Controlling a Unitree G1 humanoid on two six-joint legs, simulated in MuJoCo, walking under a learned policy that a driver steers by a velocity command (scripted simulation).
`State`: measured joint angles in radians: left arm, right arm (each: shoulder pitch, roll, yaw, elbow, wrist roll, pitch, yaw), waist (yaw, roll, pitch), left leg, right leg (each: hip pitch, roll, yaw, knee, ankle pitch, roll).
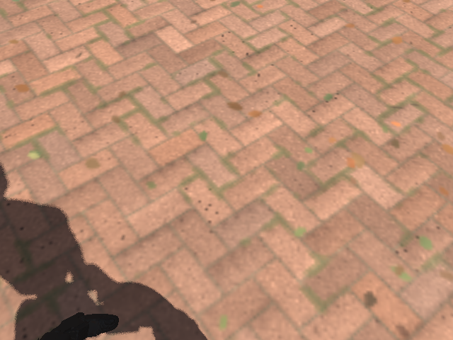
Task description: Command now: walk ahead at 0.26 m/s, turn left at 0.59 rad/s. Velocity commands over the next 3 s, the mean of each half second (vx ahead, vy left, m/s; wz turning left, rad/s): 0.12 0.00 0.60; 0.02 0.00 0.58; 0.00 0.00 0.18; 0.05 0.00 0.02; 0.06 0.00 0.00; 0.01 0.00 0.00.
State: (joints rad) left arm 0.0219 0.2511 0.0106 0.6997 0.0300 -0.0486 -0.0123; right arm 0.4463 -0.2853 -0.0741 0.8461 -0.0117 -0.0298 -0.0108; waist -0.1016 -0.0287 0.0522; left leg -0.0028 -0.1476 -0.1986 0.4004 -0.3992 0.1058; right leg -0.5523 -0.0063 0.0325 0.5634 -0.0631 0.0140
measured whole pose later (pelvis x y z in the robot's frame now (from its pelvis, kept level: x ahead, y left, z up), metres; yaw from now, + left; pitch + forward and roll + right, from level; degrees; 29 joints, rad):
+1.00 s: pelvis +0.08 -0.02 +0.00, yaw +35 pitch +1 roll +0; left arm 0.17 0.27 0.03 0.67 0.02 0.03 0.04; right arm 0.23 -0.31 -0.08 0.70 -0.01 0.05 0.01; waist -0.02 0.04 0.05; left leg -0.35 -0.15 -0.22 0.58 -0.27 0.03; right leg -0.26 0.05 0.03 0.50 -0.25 -0.03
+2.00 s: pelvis +0.08 +0.00 +0.01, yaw +39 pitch -1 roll +1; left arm 0.28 0.23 0.02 1.05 0.03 0.01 0.01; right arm 0.31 -0.24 -0.02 1.07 -0.02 0.00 -0.03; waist -0.01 -0.01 0.00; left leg -0.10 -0.07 -0.06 0.39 -0.28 0.06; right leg -0.27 0.00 -0.03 0.65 -0.41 -0.05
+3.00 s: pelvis +0.16 +0.03 +0.01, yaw +38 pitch -2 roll +1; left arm 0.31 0.14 -0.01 1.14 0.01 -0.01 0.05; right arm 0.26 -0.14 0.01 1.19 -0.01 0.00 -0.05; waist 0.00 0.00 0.04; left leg -0.12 -0.01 0.00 0.39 -0.24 0.00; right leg -0.05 0.03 -0.04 0.37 -0.29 -0.05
